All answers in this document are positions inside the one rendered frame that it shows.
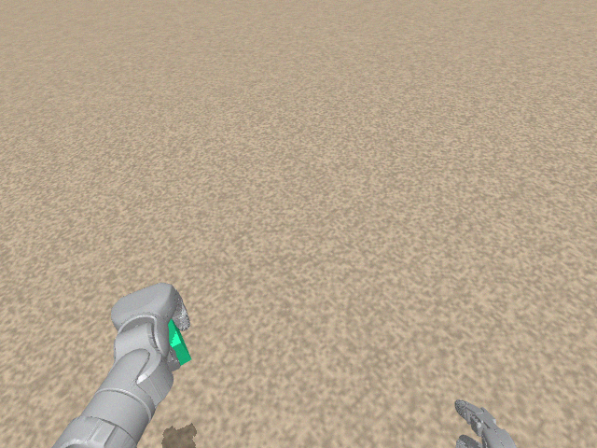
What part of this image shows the small box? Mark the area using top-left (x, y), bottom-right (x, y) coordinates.
top-left (168, 319), bottom-right (191, 366)

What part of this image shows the left robot arm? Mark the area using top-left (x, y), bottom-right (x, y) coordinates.
top-left (52, 313), bottom-right (174, 448)

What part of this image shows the left robot hand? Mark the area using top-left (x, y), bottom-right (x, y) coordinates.
top-left (111, 283), bottom-right (190, 371)

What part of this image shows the right robot hand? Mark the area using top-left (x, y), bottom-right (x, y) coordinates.
top-left (454, 399), bottom-right (517, 448)

